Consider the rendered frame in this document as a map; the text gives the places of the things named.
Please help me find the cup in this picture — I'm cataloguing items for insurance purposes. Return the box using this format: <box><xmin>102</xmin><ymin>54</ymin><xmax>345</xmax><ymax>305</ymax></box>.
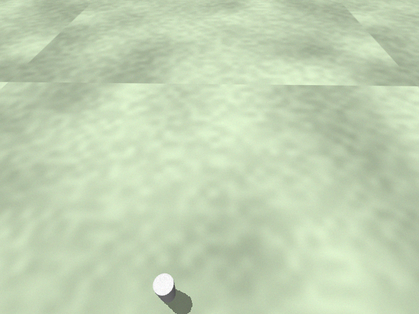
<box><xmin>153</xmin><ymin>273</ymin><xmax>175</xmax><ymax>303</ymax></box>

